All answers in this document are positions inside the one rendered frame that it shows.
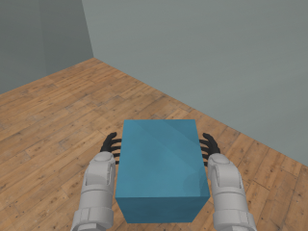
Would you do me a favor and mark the robot left forearm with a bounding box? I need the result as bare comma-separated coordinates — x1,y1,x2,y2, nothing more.
70,151,116,231

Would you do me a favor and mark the robot left hand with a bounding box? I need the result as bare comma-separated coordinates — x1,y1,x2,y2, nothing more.
100,132,122,165

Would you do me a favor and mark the robot right hand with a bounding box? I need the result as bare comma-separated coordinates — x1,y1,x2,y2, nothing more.
199,133,220,167

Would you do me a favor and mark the carton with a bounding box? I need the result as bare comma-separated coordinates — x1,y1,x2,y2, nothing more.
115,119,211,223

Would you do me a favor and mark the robot right forearm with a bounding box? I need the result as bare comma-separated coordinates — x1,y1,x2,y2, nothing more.
207,153,257,231

